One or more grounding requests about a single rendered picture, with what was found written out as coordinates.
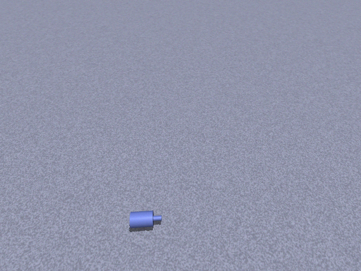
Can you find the bottle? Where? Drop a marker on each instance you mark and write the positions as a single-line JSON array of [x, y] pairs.
[[142, 219]]

